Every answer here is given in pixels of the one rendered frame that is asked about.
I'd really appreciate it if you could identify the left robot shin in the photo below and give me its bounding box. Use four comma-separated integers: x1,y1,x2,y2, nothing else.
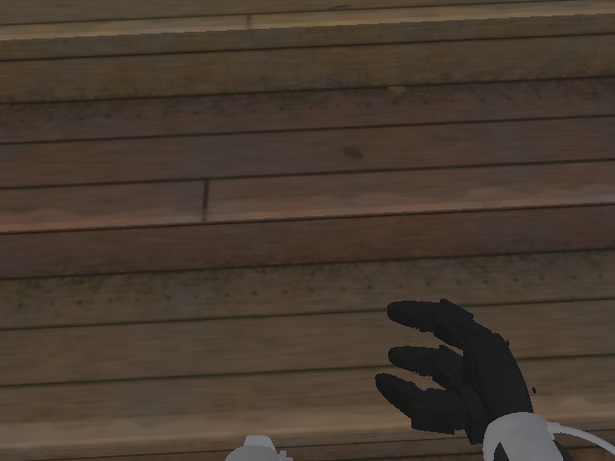
225,435,276,461

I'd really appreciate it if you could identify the robot right hand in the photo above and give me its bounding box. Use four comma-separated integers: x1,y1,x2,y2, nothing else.
375,299,536,445

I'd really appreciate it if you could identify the robot right forearm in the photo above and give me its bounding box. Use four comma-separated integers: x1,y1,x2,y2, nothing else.
482,412,575,461

